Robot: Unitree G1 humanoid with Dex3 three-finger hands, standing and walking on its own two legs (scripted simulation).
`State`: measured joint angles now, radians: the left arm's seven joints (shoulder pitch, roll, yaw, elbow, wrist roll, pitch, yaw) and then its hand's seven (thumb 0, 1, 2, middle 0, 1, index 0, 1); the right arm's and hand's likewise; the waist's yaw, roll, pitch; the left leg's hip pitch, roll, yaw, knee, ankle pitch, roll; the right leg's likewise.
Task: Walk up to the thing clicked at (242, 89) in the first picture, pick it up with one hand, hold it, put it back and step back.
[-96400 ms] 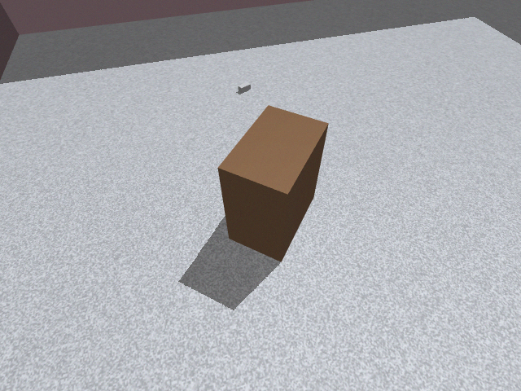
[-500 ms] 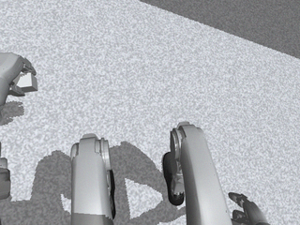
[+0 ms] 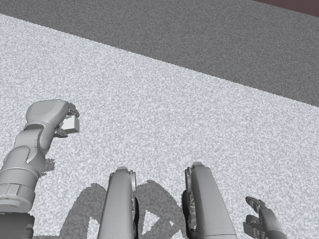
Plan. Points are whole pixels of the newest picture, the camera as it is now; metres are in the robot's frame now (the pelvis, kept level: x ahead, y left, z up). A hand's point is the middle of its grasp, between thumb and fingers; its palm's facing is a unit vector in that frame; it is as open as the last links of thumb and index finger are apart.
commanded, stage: lift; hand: left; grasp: from above
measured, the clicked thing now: (63, 125) +0.41 +0.28 -0.11
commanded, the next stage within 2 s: hold in 0.76 s
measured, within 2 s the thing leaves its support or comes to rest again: neither
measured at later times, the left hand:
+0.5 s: hand (39, 118) +0.36 +0.24 +0.07, palm faces -0.44 -0.07 -0.89, open 6.9 cm
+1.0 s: hand (29, 92) +0.38 +0.23 +0.13, palm faces -0.45 -0.06 -0.89, open 6.8 cm
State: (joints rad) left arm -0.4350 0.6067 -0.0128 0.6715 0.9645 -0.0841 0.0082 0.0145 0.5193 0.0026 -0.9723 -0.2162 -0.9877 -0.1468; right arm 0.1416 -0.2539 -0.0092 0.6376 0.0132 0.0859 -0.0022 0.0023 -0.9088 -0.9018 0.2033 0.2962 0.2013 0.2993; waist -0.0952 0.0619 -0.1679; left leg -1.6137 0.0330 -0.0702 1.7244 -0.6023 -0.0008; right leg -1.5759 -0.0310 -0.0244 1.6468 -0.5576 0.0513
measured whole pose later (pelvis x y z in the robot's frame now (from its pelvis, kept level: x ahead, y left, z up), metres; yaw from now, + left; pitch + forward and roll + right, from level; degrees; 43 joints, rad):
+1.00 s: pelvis +0.07 +0.00 +0.20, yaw +0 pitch +9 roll -1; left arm -0.30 0.41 -0.19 0.76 1.00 0.00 0.08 0.02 0.52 0.00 -0.99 -0.18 -1.00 -0.12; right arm 0.23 -0.24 -0.04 0.72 0.04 0.02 -0.05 0.01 -0.91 -0.90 0.20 0.30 0.20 0.30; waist -0.03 0.04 -0.08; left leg -0.58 0.04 0.03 0.80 -0.38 -0.01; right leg -0.59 -0.03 0.02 0.76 -0.34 0.04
